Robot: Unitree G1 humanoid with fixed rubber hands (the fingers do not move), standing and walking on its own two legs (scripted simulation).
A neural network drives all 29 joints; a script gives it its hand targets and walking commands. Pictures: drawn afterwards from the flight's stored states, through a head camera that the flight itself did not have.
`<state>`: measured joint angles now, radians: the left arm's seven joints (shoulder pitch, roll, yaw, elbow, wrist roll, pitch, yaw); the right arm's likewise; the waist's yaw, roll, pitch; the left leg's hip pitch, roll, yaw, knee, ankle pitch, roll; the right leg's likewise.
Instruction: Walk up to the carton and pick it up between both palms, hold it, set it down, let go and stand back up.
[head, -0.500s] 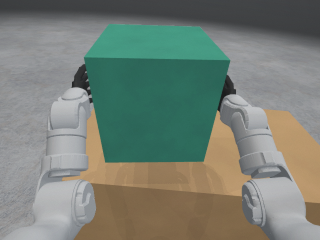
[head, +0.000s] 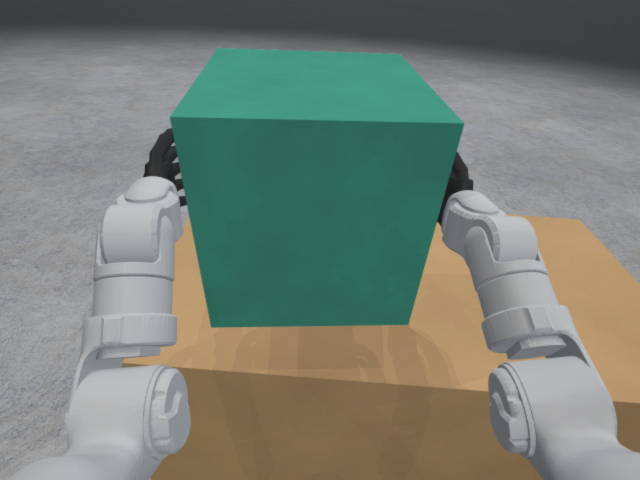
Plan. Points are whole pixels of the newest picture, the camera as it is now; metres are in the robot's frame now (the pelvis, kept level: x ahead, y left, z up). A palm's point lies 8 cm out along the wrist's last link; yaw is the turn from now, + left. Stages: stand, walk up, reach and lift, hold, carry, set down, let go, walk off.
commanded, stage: hold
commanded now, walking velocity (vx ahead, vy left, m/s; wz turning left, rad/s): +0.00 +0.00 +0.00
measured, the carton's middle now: (310, 183) +0.44 +0.00 +0.24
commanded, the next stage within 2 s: none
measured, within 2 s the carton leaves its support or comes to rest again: neither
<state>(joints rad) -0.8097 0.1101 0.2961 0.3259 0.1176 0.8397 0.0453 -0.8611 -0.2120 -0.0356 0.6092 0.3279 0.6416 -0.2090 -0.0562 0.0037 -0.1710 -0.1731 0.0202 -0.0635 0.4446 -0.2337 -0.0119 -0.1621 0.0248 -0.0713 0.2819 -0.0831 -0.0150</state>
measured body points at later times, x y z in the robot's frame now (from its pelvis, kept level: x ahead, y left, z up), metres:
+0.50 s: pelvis +0.00 +0.00 +0.00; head -0.08 +0.02 +0.44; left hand +0.38 +0.18 +0.26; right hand +0.38 -0.17 +0.25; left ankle +0.01 +0.12 -0.75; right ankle +0.05 -0.11 -0.75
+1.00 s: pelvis +0.00 +0.00 +0.00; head -0.08 +0.02 +0.44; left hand +0.38 +0.18 +0.26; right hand +0.38 -0.17 +0.25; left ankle +0.01 +0.12 -0.75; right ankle +0.05 -0.11 -0.75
